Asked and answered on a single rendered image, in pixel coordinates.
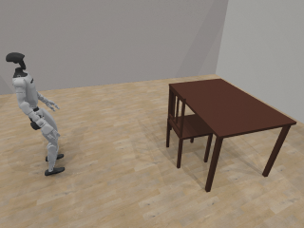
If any left robot forearm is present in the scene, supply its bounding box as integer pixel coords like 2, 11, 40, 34
36, 90, 48, 104

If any table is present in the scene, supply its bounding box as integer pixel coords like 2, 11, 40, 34
168, 78, 297, 193

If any right robot upper arm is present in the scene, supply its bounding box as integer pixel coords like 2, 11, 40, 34
13, 78, 30, 108

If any left robot hand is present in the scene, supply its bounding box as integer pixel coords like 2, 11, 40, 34
46, 100, 60, 112

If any chair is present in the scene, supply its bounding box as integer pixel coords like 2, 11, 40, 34
166, 84, 214, 169

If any left robot thigh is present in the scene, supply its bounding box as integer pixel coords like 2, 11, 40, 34
41, 107, 58, 137

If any right robot hand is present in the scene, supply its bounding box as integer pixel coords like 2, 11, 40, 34
41, 124, 61, 141

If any right robot shin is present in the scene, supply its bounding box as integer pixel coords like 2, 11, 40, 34
47, 144, 59, 172

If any right robot forearm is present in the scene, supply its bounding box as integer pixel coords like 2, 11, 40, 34
20, 103, 46, 127

